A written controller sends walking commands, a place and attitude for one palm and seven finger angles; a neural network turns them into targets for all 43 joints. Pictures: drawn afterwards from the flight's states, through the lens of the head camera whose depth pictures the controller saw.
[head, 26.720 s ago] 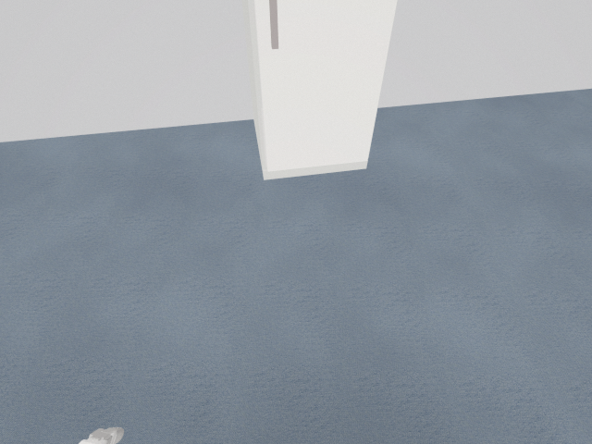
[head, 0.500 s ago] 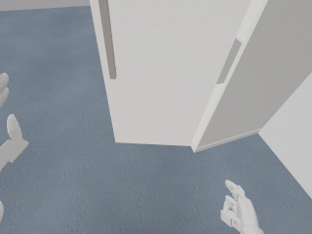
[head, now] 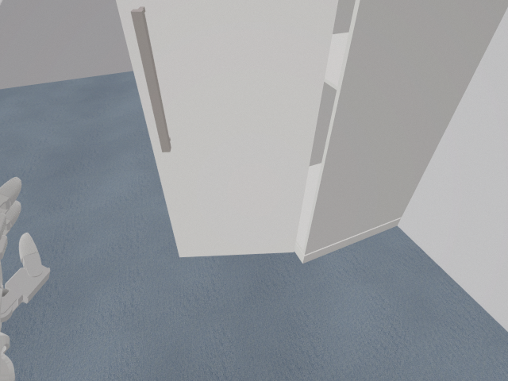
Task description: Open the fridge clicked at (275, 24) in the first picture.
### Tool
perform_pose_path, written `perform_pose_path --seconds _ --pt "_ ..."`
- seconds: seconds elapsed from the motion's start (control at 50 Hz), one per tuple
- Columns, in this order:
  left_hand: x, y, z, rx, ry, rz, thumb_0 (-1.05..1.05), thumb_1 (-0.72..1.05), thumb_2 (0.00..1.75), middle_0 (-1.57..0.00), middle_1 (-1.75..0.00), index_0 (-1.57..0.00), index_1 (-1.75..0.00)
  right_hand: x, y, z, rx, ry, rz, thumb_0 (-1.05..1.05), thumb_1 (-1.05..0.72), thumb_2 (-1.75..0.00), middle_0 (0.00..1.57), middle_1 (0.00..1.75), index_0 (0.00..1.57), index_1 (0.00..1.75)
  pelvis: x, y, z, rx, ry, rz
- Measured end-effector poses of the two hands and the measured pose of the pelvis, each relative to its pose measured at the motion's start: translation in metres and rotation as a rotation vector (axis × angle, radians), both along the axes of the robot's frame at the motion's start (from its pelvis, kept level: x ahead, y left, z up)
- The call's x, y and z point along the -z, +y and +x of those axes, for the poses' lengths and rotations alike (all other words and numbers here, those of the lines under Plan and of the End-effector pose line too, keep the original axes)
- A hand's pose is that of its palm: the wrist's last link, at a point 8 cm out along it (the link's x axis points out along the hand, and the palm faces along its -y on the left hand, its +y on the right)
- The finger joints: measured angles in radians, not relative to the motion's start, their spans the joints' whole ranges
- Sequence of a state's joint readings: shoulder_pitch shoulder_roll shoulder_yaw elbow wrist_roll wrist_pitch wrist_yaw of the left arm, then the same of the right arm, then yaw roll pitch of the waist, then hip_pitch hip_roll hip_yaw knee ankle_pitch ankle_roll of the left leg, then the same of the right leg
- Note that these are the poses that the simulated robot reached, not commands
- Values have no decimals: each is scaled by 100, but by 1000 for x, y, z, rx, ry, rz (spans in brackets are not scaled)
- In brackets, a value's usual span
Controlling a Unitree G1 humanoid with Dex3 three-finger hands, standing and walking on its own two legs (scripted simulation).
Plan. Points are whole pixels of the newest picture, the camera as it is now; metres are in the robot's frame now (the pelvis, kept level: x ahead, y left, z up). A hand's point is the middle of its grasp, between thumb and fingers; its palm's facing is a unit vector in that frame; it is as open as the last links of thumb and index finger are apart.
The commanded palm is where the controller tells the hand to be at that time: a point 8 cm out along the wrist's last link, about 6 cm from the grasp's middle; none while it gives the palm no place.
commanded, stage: stop stepping back and stand still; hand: left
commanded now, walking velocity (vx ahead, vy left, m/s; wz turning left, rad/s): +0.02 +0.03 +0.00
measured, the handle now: (155, 87) +0.78 +0.31 +0.13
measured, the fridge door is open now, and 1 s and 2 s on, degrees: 69 69 69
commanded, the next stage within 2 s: let the arm hang, fingers relaxed in 0.76 s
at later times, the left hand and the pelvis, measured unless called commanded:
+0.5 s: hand out of the picture +0.18 +0.31 +0.15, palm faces +0.45 -0.79 -0.42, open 7.4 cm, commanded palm +0.12 +0.34 +0.18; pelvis -0.02 +0.04 +0.00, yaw +0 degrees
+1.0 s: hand (52, 362) +0.16 +0.32 -0.03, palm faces +0.12 -0.89 -0.45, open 7.4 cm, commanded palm none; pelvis -0.04 +0.06 -0.01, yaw +1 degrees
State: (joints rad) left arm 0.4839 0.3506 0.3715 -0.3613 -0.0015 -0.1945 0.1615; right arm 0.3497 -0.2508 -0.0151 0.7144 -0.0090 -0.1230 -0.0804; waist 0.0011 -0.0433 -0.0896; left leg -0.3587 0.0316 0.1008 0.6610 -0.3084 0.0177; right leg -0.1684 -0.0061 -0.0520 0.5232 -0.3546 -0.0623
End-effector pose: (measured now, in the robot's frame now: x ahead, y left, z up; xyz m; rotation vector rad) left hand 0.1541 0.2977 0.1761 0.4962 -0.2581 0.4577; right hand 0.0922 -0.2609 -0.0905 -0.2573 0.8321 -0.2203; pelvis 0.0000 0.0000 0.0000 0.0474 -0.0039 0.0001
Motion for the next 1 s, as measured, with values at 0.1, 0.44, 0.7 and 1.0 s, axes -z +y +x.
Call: perform_pose_path --seconds 0.1,0.44,0.7,1.0 --pt "-6 1 -2 62 -36 57 2 89 90 -22 -30 -22 -30 -3 10 13 6 -73 4 2 -90 -90 20 30 20 29 8 6 -5 5 -14 -15" --pt "9 45 -19 8 45 1 2 89 90 -21 -30 -22 -30 -21 76 44 -106 -144 46 1 -90 -89 20 30 20 30 2 38 -17 4 -2 -53" --pt "11 57 -19 26 72 -1 2 89 90 -21 -30 -22 -30 -26 88 38 -101 -139 34 1 -90 -89 21 30 20 30 0 50 -24 6 15 -70" --pt "175 60 -16 23 765 -218 1 90 90 -20 -30 -20 -30 18 61 17 -120 51 51 1 -90 -89 21 30 20 30 10 60 -40 -19 16 -66"
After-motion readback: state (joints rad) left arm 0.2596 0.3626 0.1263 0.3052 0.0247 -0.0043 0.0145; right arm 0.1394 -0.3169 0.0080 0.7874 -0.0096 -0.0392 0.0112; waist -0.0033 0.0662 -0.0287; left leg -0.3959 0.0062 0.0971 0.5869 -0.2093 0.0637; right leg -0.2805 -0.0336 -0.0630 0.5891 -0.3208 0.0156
